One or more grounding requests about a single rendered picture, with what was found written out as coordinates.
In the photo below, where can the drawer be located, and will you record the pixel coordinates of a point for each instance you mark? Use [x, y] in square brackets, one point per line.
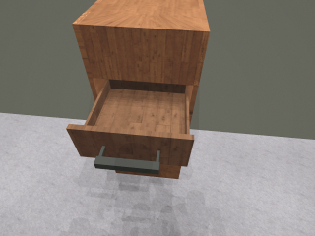
[135, 120]

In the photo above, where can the handle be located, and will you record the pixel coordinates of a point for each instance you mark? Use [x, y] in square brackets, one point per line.
[127, 165]

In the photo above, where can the cabinet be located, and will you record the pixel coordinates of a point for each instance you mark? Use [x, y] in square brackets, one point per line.
[154, 41]

